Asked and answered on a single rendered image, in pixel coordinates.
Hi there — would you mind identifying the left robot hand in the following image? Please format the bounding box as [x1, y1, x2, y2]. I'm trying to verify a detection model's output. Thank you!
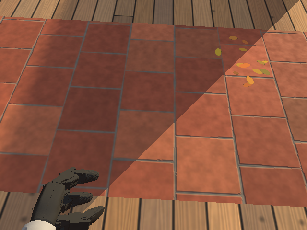
[30, 167, 105, 230]

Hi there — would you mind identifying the left robot forearm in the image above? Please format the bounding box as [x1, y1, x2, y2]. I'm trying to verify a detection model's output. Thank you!
[21, 220, 57, 230]

